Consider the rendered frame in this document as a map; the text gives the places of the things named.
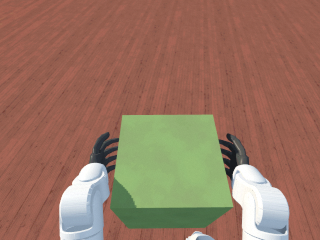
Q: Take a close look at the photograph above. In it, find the robot right forearm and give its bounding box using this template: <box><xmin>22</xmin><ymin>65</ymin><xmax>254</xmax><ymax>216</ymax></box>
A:
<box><xmin>231</xmin><ymin>164</ymin><xmax>290</xmax><ymax>240</ymax></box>

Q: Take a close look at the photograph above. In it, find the carton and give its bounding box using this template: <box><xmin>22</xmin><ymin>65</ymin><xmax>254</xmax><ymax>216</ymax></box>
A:
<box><xmin>110</xmin><ymin>114</ymin><xmax>234</xmax><ymax>229</ymax></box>

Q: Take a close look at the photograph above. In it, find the left robot hand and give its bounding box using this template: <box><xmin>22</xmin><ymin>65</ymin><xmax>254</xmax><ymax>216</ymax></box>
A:
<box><xmin>88</xmin><ymin>132</ymin><xmax>119</xmax><ymax>173</ymax></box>

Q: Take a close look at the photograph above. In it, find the robot left forearm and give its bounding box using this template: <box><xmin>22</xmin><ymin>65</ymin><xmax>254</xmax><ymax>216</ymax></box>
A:
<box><xmin>59</xmin><ymin>163</ymin><xmax>110</xmax><ymax>240</ymax></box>

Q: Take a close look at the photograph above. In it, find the right robot hand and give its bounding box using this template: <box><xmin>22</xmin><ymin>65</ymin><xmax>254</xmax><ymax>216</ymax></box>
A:
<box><xmin>218</xmin><ymin>133</ymin><xmax>249</xmax><ymax>180</ymax></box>

